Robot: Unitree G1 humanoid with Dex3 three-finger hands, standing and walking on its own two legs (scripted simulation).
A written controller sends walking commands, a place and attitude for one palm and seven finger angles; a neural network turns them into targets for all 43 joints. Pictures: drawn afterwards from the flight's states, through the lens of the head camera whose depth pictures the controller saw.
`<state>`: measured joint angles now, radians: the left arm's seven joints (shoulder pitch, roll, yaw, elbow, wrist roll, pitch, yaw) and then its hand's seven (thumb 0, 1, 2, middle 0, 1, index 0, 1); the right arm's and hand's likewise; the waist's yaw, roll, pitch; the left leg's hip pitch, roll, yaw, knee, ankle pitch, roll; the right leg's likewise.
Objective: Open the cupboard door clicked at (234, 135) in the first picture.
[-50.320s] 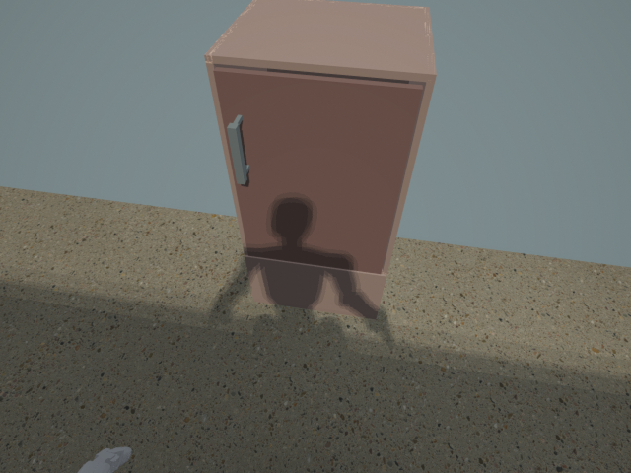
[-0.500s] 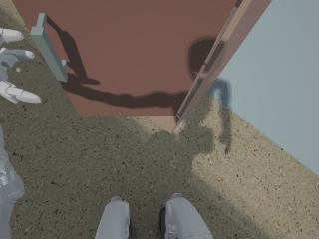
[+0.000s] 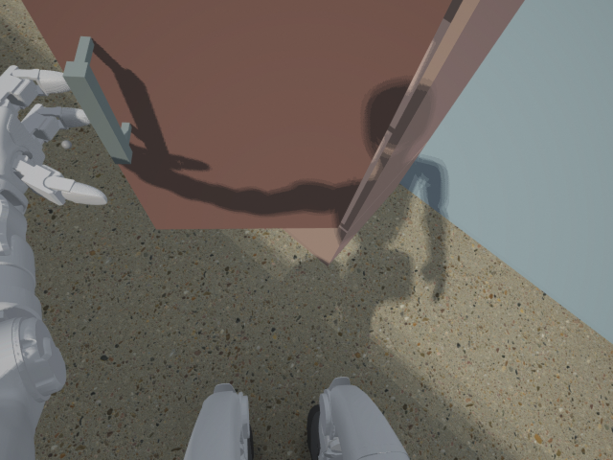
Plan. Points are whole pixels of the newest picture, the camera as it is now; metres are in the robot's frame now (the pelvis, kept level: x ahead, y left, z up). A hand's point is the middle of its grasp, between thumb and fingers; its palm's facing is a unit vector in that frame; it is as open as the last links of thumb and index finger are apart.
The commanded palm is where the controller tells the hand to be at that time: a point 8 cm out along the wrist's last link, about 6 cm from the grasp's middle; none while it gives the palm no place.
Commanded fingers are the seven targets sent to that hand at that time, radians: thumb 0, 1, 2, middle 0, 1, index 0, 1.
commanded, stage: slide the fingers in behind the handle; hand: left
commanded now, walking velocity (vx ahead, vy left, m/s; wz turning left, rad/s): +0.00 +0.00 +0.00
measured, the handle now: (106, 107) +0.53 +0.23 +0.06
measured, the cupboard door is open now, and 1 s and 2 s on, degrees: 44 44 43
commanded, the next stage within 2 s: close the thumb around the handle in 1.12 s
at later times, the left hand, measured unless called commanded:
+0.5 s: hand (106, 143) +0.48 +0.22 +0.05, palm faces -0.01 -1.00 -0.03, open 14.0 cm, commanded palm +0.46 +0.26 +0.05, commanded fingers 0.00 -0.50 0.30 -0.30 -1.20 -0.30 -1.20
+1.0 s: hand (116, 141) +0.49 +0.21 +0.05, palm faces +0.02 -1.00 -0.03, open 13.9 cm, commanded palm +0.46 +0.26 +0.05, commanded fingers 0.00 -0.50 0.30 -0.30 -1.20 -0.30 -1.20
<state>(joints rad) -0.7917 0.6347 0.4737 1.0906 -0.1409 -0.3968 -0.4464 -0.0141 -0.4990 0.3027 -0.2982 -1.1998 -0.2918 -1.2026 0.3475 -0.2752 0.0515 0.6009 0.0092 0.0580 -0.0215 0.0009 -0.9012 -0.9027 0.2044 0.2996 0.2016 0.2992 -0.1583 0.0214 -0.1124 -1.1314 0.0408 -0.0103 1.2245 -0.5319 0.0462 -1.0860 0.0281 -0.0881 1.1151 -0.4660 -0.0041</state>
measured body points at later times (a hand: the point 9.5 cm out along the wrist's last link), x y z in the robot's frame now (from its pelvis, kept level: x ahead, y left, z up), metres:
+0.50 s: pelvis +0.00 +0.00 +0.00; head +0.15 +0.03 +0.43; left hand +0.48 +0.27 +0.06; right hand +0.04 -0.27 -0.11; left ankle +0.02 +0.09 -0.64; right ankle +0.03 -0.13 -0.64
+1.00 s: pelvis +0.00 -0.01 +0.00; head +0.15 +0.01 +0.43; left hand +0.48 +0.26 +0.06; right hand +0.04 -0.28 -0.11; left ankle +0.02 +0.09 -0.64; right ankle +0.03 -0.13 -0.64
